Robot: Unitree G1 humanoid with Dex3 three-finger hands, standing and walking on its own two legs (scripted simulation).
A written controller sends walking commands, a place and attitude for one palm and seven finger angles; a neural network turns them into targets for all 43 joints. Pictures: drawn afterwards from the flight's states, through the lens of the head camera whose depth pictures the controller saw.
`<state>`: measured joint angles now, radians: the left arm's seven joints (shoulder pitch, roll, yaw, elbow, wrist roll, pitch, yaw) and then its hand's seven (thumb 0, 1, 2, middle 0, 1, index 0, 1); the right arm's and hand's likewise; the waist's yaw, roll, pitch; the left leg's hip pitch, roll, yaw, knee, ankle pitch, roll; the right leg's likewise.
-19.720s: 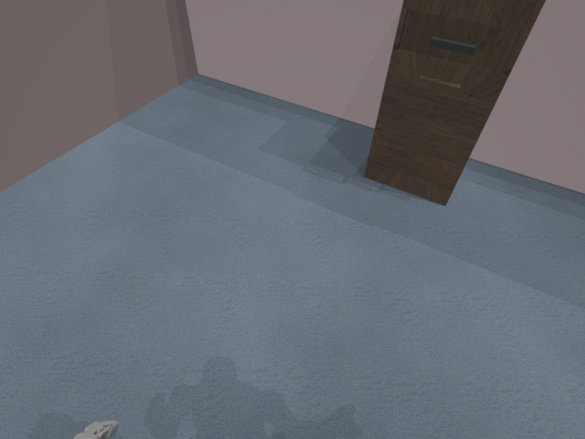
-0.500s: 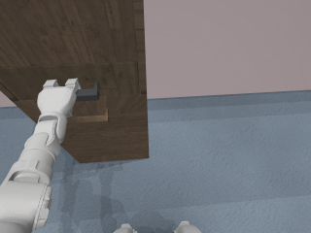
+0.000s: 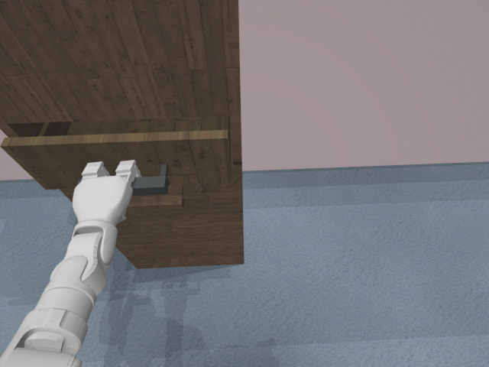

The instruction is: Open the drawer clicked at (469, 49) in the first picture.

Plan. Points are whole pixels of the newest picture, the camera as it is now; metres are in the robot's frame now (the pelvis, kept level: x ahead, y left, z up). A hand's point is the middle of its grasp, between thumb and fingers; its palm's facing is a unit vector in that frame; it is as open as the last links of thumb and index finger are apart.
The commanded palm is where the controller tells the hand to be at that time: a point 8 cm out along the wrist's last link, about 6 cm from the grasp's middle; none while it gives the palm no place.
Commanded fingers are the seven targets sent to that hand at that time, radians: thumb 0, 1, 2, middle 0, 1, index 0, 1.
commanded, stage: pull the drawer open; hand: left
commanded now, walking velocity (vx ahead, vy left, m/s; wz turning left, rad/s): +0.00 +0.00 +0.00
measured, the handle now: (125, 178) +0.44 +0.23 +0.01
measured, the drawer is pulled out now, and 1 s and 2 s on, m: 0.05 0.18 0.29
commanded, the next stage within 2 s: none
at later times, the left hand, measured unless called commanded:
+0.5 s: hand (111, 240) +0.33 +0.24 -0.01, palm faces -0.03 -0.05 -1.00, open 6.0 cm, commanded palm +0.29 +0.24 +0.04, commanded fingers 0.00 0.90 0.90 -0.40 -1.35 -0.40 -1.35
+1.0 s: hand (103, 282) +0.26 +0.23 -0.01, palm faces -0.02 -0.06 -1.00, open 6.0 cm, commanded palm +0.22 +0.24 +0.04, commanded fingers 0.00 0.90 0.90 -0.40 -1.35 -0.40 -1.35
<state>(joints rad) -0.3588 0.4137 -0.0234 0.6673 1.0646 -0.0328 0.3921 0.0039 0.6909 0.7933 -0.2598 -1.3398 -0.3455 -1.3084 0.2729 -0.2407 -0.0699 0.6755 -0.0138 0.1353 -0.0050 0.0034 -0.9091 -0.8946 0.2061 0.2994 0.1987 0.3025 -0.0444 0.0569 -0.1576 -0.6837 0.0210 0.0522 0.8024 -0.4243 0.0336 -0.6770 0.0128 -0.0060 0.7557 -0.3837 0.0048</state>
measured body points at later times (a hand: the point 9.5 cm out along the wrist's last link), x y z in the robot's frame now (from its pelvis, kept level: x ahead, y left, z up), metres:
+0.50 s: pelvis +0.00 -0.01 +0.00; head +0.06 -0.03 +0.45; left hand +0.32 +0.24 +0.05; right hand +0.12 -0.27 -0.12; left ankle -0.03 +0.09 -0.70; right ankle -0.02 -0.13 -0.70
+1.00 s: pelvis -0.01 -0.02 +0.00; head +0.03 -0.04 +0.45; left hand +0.25 +0.23 +0.05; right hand +0.16 -0.26 -0.11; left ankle -0.03 +0.09 -0.70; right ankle -0.02 -0.13 -0.70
